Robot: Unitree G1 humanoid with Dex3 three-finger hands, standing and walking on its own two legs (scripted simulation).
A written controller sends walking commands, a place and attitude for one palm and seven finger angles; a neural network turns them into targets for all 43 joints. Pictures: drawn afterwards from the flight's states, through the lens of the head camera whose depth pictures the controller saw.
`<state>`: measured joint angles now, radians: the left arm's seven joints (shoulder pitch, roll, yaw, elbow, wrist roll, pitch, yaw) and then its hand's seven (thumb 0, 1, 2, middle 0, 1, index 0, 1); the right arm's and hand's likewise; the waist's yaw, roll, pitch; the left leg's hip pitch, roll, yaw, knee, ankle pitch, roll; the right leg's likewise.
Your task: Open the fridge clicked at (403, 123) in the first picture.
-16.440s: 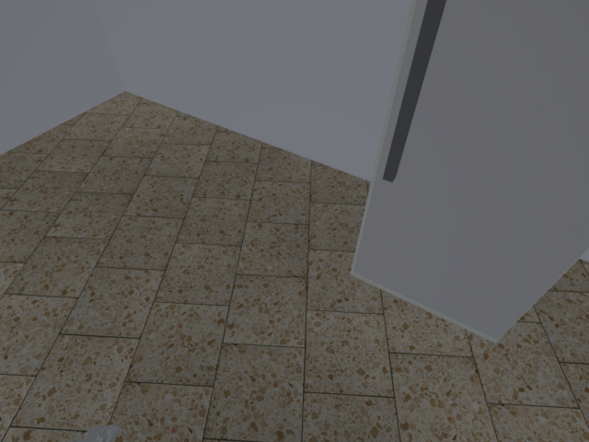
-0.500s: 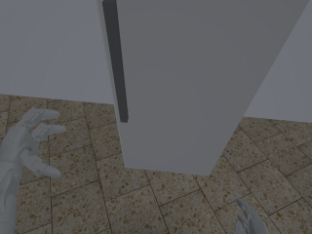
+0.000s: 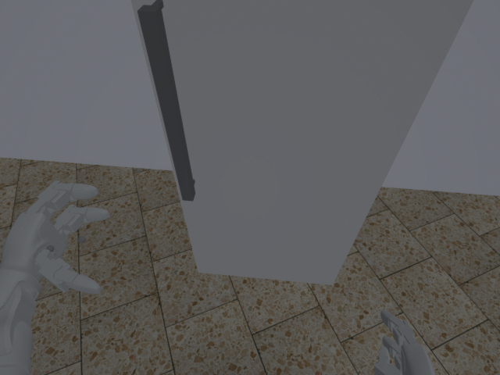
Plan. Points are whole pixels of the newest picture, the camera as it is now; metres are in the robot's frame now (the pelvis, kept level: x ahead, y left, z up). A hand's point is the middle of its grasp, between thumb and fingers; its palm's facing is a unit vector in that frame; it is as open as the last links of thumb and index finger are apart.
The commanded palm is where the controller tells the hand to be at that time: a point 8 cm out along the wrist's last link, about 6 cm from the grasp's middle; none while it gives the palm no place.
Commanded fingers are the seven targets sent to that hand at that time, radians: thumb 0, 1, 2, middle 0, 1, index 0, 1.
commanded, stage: move the hooked fingers beside the handle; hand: left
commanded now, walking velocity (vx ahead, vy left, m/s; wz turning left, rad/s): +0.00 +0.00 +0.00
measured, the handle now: (177, 121) +0.57 +0.21 +0.10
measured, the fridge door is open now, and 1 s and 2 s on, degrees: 0 0 0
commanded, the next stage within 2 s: none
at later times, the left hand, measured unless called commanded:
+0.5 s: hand (104, 198) +0.35 +0.28 +0.09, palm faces +0.02 -1.00 +0.00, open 14.0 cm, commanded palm +0.32 +0.32 +0.09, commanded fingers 0.00 -0.50 0.30 -0.30 -1.20 -0.30 -1.20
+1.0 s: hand (119, 169) +0.42 +0.28 +0.09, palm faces +0.01 -1.00 +0.02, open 14.0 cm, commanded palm +0.40 +0.33 +0.09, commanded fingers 0.00 -0.50 0.30 -0.30 -1.20 -0.30 -1.20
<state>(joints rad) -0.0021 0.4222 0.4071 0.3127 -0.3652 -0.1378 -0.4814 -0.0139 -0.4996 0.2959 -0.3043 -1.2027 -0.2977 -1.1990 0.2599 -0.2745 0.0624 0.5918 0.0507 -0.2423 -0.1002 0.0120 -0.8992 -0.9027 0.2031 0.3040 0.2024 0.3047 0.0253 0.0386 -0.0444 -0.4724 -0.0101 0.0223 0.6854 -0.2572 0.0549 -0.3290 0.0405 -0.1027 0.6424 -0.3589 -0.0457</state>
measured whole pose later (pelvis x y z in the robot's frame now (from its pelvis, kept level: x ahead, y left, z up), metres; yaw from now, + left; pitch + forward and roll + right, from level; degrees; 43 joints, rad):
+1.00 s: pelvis +0.01 +0.02 -0.01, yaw -2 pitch +10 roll -3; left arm -0.57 0.53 0.41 0.90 -0.25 -0.24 -0.44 -0.01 -0.50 0.30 -0.30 -1.20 -0.30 -1.20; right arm 0.32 -0.28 0.06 0.60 0.05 -0.09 -0.08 0.01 -0.90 -0.90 0.20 0.30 0.20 0.30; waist -0.05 0.01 -0.08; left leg -0.66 -0.01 0.05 0.79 -0.31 0.08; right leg -0.51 0.04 -0.08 0.74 -0.40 -0.03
